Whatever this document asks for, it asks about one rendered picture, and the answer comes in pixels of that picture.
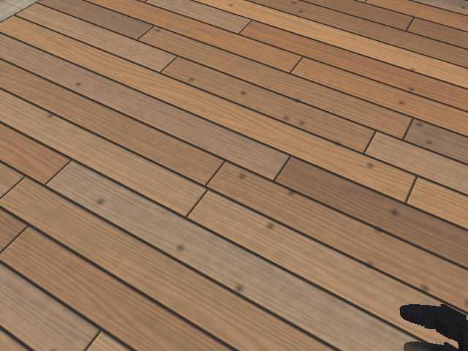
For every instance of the right robot hand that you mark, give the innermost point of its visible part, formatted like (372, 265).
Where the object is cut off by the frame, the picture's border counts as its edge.
(447, 321)

